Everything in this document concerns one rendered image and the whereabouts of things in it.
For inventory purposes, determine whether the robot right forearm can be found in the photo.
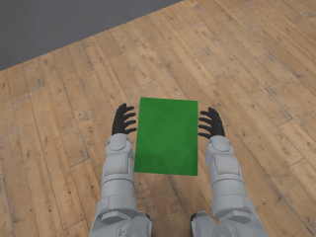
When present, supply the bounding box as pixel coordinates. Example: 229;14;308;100
205;135;268;234

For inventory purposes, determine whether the right robot hand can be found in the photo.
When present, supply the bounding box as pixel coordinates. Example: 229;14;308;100
198;107;225;139

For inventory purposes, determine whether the carton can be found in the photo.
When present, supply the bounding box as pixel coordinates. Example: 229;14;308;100
133;97;198;176

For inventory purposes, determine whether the robot right shin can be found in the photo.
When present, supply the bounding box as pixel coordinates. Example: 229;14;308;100
195;211;214;221

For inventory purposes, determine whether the robot left shin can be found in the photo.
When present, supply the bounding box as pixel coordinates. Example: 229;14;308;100
136;211;148;219

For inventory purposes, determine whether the left robot hand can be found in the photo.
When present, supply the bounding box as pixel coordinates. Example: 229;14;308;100
112;103;137;135

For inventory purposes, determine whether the left robot upper arm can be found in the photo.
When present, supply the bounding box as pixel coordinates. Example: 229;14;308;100
89;219;143;237

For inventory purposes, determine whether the robot shin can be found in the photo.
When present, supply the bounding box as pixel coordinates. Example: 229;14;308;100
195;211;214;221
136;211;148;219

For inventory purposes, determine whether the robot left forearm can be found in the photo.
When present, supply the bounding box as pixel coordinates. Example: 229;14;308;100
88;133;137;237

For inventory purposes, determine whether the right robot upper arm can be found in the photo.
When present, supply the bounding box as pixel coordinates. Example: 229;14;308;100
211;219;270;237

